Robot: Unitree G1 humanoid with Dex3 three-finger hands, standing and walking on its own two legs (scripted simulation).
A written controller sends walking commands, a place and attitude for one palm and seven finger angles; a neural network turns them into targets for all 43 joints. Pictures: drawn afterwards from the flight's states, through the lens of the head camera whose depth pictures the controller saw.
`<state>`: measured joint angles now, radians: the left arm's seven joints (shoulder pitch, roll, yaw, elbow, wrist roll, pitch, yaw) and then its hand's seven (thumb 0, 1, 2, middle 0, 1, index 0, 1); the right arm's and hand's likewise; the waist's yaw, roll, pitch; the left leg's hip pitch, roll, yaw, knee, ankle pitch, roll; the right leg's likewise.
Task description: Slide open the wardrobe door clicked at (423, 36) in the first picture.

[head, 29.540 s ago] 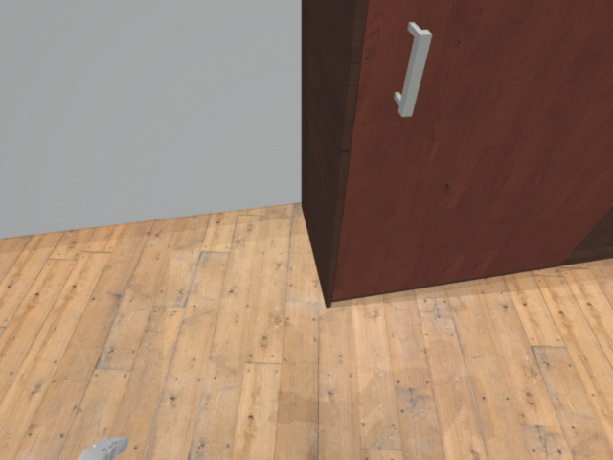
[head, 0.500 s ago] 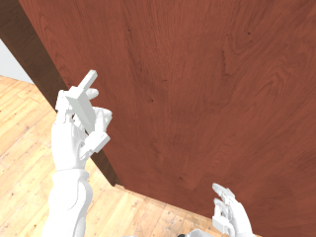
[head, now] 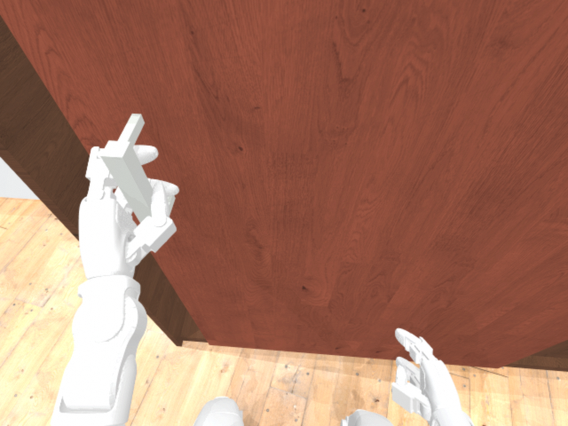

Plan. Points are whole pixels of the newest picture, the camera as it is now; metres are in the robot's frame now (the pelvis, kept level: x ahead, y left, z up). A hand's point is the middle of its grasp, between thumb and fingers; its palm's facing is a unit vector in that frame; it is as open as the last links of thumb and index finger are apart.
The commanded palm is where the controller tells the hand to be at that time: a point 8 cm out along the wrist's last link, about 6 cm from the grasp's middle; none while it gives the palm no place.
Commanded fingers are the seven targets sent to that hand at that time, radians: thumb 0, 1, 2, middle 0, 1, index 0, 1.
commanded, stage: step sideways, sliding the door along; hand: left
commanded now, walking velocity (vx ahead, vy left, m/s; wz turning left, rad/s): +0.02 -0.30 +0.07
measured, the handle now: (148, 183) +0.34 +0.21 +0.16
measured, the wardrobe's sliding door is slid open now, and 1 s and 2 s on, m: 0.10 0.18 0.34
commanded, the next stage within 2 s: none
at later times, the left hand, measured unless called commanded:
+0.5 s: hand (192, 216) +0.30 +0.15 +0.16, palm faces +0.43 -0.90 -0.01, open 6.5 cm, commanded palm +0.26 +0.12 +0.15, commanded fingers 0.00 0.90 0.90 -0.45 -1.40 -0.45 -1.40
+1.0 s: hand (242, 217) +0.30 +0.09 +0.16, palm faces +0.47 -0.88 +0.02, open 6.5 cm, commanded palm +0.27 +0.06 +0.14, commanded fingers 0.00 0.90 0.90 -0.45 -1.40 -0.45 -1.40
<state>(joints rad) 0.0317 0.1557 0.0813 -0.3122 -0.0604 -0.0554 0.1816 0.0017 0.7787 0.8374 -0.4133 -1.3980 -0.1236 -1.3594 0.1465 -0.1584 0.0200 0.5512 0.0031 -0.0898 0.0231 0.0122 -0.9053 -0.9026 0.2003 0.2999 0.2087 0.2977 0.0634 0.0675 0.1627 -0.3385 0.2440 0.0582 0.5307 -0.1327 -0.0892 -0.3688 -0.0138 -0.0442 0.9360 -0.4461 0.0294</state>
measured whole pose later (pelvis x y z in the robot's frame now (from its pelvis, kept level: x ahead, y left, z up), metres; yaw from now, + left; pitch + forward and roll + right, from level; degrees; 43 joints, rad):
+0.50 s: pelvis -0.03 -0.09 +0.01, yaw +3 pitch -5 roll -5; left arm -0.27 0.20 0.18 -0.06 -0.07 -0.01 0.18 0.01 0.78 0.84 -0.33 -1.40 -0.13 -1.32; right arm 0.16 -0.19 -0.02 0.57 0.03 -0.08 0.01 0.01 -0.91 -0.90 0.20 0.30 0.20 0.29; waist 0.10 0.04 0.22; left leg -0.25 0.25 -0.01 0.50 -0.17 -0.11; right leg -0.42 -0.05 -0.04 0.93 -0.35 0.04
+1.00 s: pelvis +0.00 -0.16 +0.02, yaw +5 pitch -3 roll -7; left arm -0.18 0.15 0.15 -0.21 -0.05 -0.04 0.18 0.00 0.76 0.85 -0.38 -1.40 -0.14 -1.32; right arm 0.16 -0.18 -0.02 0.58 0.02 -0.14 0.02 0.01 -0.91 -0.90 0.20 0.30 0.20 0.29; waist 0.13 0.06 0.26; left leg -0.17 0.21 0.06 0.44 -0.21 -0.04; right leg -0.54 -0.02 -0.05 1.15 -0.35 0.04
